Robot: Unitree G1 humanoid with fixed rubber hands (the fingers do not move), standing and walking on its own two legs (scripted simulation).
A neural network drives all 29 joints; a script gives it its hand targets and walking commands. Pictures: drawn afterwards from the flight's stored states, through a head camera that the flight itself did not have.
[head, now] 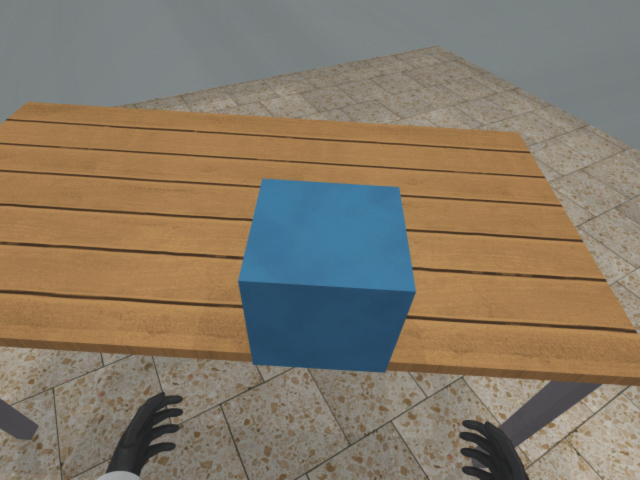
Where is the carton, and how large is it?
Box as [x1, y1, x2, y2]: [238, 179, 415, 372]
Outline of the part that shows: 262,179 238,279 253,364 384,372 415,292 399,188 390,186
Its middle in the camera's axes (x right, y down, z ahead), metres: +0.01 +0.06 +0.59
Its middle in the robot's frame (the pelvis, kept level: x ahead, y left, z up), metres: +0.41 +0.01 +0.01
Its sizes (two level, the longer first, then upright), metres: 0.206 0.193 0.213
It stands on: a table, 0.68 m high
